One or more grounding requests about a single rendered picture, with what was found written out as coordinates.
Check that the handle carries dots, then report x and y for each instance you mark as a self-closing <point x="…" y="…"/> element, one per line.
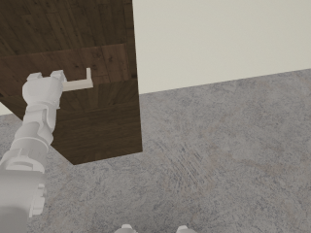
<point x="79" y="84"/>

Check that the robot right shin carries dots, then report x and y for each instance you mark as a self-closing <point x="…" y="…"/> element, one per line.
<point x="182" y="227"/>

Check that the left robot forearm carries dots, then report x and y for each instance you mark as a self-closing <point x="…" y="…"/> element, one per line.
<point x="32" y="140"/>

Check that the robot shin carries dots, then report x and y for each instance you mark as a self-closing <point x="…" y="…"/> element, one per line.
<point x="126" y="226"/>
<point x="182" y="227"/>

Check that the robot left upper arm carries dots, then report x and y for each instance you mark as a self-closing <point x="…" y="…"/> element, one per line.
<point x="22" y="195"/>

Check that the drawer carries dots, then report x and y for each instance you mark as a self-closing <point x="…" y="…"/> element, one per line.
<point x="108" y="64"/>

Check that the cabinet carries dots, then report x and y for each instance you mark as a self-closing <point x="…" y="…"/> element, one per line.
<point x="93" y="123"/>

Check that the robot left shin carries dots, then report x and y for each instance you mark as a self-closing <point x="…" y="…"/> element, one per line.
<point x="126" y="226"/>

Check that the left robot hand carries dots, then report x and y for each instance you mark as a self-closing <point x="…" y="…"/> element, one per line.
<point x="44" y="89"/>

